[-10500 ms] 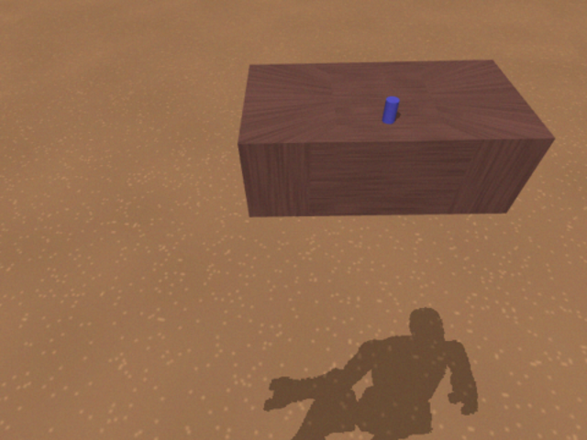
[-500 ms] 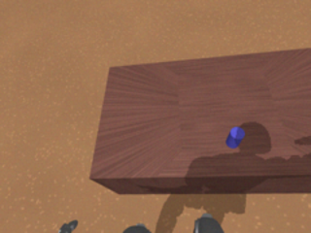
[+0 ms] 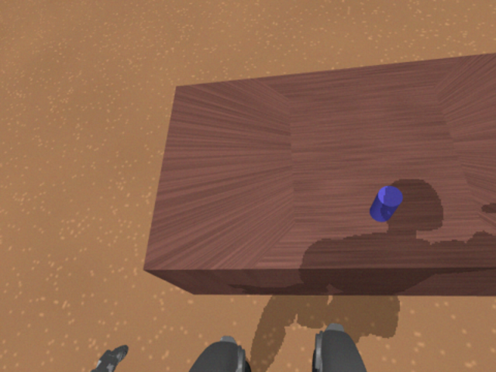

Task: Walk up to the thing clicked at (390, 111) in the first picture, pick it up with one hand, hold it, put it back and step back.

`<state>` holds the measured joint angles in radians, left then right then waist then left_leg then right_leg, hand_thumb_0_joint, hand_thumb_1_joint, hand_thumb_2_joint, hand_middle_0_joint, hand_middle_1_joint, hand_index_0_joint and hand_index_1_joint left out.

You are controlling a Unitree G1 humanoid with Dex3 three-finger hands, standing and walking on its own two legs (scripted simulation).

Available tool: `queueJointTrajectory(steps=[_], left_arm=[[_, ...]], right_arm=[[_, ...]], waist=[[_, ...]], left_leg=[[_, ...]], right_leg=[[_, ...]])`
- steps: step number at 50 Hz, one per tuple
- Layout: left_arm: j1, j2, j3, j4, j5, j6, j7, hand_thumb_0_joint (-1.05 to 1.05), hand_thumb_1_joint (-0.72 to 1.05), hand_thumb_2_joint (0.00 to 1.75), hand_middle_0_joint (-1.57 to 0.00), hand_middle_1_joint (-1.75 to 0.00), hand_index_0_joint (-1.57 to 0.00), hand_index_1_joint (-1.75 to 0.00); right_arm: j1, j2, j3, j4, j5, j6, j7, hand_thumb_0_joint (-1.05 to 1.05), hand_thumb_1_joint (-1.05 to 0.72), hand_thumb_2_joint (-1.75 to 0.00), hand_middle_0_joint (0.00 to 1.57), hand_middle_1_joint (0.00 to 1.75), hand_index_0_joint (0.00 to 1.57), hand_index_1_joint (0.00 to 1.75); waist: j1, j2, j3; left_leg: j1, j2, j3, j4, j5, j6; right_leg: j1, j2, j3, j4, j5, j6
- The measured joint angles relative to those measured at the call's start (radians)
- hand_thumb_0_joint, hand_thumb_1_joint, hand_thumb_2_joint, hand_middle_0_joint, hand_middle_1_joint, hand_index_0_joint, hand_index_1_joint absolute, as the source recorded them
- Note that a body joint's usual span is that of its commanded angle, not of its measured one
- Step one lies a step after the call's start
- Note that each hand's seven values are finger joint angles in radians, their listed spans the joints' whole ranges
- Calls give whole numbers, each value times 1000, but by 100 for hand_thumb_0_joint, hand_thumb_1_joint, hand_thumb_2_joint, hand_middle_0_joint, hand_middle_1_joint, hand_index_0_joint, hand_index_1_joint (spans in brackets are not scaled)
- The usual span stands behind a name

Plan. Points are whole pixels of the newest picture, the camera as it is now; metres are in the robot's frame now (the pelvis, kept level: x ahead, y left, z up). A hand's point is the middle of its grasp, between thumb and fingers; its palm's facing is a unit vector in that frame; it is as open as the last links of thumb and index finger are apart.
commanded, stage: approach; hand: right
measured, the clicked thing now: (385, 204) +0.47 -0.24 -0.24
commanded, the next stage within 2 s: close in in 0.38 s
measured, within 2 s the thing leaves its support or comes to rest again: neither
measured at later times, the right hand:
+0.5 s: hand (446, 216) +0.42 -0.34 -0.19, palm faces +0.19 +0.98 +0.03, open 17.3 cm
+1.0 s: hand (401, 213) +0.44 -0.26 -0.21, palm faces +0.23 +0.97 +0.00, open 17.5 cm
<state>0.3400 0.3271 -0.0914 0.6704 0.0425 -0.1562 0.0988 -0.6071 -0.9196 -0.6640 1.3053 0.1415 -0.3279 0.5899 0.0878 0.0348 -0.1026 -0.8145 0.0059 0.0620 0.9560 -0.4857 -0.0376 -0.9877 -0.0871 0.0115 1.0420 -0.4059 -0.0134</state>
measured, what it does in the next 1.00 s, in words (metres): lowers itself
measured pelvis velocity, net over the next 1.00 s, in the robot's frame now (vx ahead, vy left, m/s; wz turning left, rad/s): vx -0.08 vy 0.02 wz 0.12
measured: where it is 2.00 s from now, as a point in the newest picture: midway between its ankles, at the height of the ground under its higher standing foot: outside the picture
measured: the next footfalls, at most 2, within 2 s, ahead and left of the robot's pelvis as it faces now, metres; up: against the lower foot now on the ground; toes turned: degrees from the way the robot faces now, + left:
none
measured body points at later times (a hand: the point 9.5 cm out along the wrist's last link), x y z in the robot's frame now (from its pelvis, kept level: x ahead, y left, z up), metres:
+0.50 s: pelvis -0.06 +0.01 -0.21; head +0.15 -0.05 +0.19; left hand +0.05 +0.28 -0.31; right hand +0.41 -0.39 -0.19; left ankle -0.02 +0.15 -0.67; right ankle +0.04 -0.11 -0.67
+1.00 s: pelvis -0.08 +0.02 -0.24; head +0.13 -0.01 +0.16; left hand -0.01 +0.30 -0.35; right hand +0.42 -0.31 -0.21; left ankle -0.02 +0.15 -0.67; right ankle +0.04 -0.11 -0.67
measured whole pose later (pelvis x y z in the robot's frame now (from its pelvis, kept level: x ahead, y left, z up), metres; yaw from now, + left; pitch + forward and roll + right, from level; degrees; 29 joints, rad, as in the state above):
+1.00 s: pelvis -0.08 +0.02 -0.24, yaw +7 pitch +35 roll +7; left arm 0.20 0.28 -0.06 0.63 0.06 0.00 -0.01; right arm -0.83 -0.69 -0.66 1.05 0.12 -0.38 0.29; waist 0.14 -0.01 -0.16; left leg -1.85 -0.05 0.08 1.95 -0.71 -0.01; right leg -2.01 -0.14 0.11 1.94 -0.55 0.01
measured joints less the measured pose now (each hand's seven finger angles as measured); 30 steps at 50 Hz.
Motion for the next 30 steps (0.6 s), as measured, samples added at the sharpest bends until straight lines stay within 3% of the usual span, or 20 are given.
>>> queueJointTrajectory(steps=[6, 11, 16, 23, 30], left_arm=[[-39, 9, -17, -28, 8, -12, -17, 1, 86, 92, -20, -29, -19, -30], [-94, -8, -38, -46, 20, -5, -21, 1, 87, 91, -19, -29, -19, -30], [-146, -31, -47, -47, 40, 5, -31, 1, 88, 91, -19, -29, -19, -30], [-191, -49, -46, -22, 58, 31, -66, 1, 90, 90, -19, -29, -19, -29], [-192, -55, -36, -22, 59, 71, -101, 1, 91, 90, -19, -30, -20, -29]], right_arm=[[-17, 52, -49, -28, 79, -147, 29, -1, 44, -13, 3, 6, 4, 7], [-52, 80, -108, -64, 101, -209, 47, -1, 45, -11, 4, 5, 4, 6], [-110, 72, -138, -71, 76, -210, 43, -2, 47, -8, 5, 5, 5, 5], [-203, 63, -112, -69, 12, -175, -4, -2, 48, -7, 5, 5, 4, 5], [-246, 85, -108, -116, -24, -146, -82, -2, 51, -6, 5, 4, 4, 5]], waist=[[11, 7, -32], [29, 11, -42], [39, 8, -43], [44, -9, -43], [54, -20, -35]], left_leg=[[-250, -5, -7, 249, -88, -4], [-451, -17, 0, 446, -149, 0], [-630, -27, 12, 619, -195, 6], [-833, -35, 24, 819, -235, 9], [-990, -43, 23, 978, -252, 8]], right_leg=[[-244, -12, 10, 224, -70, 0], [-449, -25, 34, 413, -119, 4], [-637, -34, 62, 580, -152, 9], [-851, -37, 93, 771, -175, 10], [-1010, -41, 109, 917, -178, 7]])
